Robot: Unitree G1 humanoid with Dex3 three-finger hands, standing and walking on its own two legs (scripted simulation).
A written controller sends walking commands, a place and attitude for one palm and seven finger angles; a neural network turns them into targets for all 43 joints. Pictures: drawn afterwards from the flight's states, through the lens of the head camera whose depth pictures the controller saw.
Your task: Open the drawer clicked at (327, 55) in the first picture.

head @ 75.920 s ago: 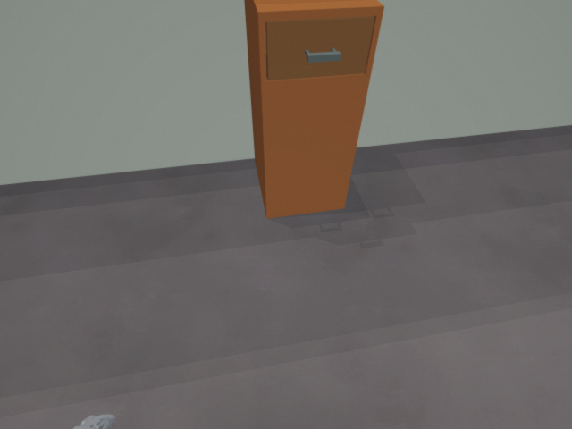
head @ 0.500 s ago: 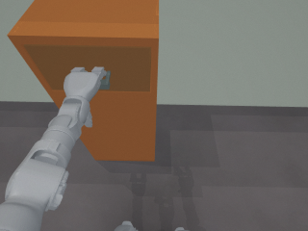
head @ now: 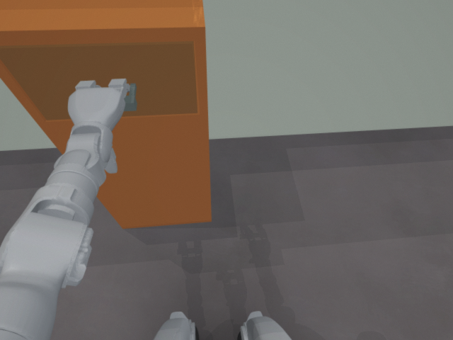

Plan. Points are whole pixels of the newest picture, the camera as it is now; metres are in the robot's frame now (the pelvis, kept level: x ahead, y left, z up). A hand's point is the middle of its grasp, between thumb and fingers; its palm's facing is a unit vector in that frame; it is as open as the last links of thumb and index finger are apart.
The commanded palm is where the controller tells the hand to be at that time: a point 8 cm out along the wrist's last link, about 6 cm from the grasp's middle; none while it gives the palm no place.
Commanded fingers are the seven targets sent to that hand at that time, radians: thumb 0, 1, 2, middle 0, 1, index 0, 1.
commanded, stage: lift the hand off the handle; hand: left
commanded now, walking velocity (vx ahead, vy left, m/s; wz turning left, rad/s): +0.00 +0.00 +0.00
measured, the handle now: (109, 96) +0.58 +0.19 +0.07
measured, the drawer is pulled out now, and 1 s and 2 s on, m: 0.00 0.00 0.00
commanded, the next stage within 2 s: open the thumb to release the handle in 0.76 s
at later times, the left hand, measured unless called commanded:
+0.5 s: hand (107, 127) +0.50 +0.19 +0.06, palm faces -0.04 +0.00 -1.00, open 15.2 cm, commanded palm +0.55 +0.19 +0.14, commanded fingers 0.00 -0.50 0.30 -0.15 -0.30 -0.15 -0.30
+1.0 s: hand (103, 123) +0.50 +0.19 +0.07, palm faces -0.11 -0.02 -0.99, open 15.1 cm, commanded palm +0.54 +0.20 +0.16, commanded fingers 0.00 -0.50 0.30 -0.15 -0.30 -0.15 -0.30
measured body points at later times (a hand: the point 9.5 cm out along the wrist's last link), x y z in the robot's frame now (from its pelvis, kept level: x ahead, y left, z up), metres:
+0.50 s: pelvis +0.00 +0.01 +0.00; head +0.09 +0.02 +0.45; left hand +0.50 +0.19 +0.11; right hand +0.03 -0.25 -0.12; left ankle +0.07 +0.11 -0.68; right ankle +0.03 -0.11 -0.68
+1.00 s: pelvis +0.06 -0.01 +0.03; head +0.13 -0.02 +0.47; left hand +0.50 +0.19 +0.12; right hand +0.11 -0.28 -0.10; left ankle +0.07 +0.11 -0.68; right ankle +0.03 -0.11 -0.68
